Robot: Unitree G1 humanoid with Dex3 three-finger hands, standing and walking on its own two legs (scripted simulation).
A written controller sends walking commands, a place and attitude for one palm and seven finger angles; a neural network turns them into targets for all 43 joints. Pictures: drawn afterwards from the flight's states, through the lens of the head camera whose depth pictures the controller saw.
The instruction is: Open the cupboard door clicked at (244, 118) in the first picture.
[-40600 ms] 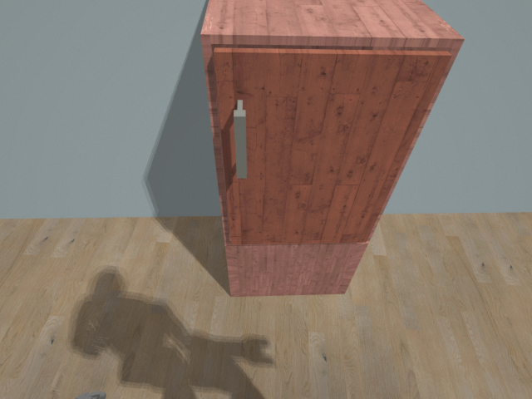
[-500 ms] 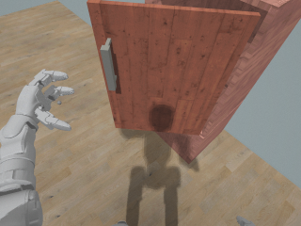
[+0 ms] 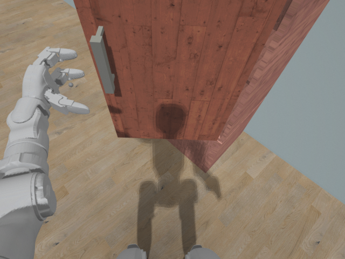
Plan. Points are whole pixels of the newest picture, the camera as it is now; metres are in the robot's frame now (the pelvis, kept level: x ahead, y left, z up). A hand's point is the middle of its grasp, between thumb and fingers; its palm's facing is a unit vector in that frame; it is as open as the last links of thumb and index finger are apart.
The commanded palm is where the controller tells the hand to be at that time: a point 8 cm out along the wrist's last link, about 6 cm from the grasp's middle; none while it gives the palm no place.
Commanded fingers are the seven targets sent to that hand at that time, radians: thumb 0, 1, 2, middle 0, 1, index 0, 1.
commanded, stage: move the hooked fingers beside the handle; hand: left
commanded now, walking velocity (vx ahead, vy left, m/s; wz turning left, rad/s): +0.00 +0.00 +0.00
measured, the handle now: (105, 62) +0.56 +0.14 +0.10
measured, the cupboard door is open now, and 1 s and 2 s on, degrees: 43 43 43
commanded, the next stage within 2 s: slide the fingers in behind the handle in 1.04 s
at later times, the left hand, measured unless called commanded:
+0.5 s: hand (72, 74) +0.52 +0.21 +0.10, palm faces -0.05 -1.00 +0.00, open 13.9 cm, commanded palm +0.50 +0.25 +0.10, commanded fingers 0.00 -0.50 0.30 -0.30 -1.20 -0.30 -1.20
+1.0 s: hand (77, 78) +0.51 +0.20 +0.10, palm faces -0.05 -1.00 +0.01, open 14.0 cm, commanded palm +0.50 +0.25 +0.10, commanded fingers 0.00 -0.50 0.30 -0.30 -1.20 -0.30 -1.20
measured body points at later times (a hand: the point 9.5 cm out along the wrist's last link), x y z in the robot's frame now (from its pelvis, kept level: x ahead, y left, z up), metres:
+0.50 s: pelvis +0.01 +0.00 +0.00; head +0.13 +0.01 +0.43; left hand +0.52 +0.26 +0.10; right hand -0.02 -0.27 -0.10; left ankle +0.02 +0.09 -0.70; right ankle -0.01 -0.12 -0.70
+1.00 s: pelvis +0.01 +0.01 -0.01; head +0.11 +0.03 +0.43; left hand +0.51 +0.25 +0.10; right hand +0.03 -0.26 -0.11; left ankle +0.02 +0.10 -0.70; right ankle -0.01 -0.12 -0.70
